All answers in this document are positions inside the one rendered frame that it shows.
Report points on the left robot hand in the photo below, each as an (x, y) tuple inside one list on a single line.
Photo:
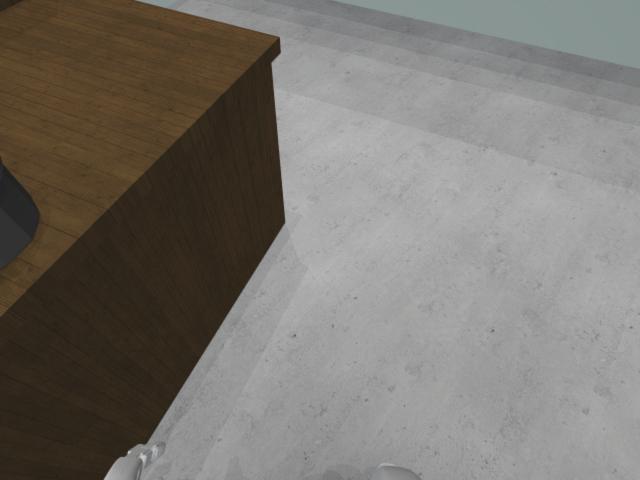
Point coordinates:
[(137, 459)]

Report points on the pot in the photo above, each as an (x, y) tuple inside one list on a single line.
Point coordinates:
[(19, 218)]

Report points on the table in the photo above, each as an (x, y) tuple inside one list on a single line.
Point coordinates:
[(147, 139)]

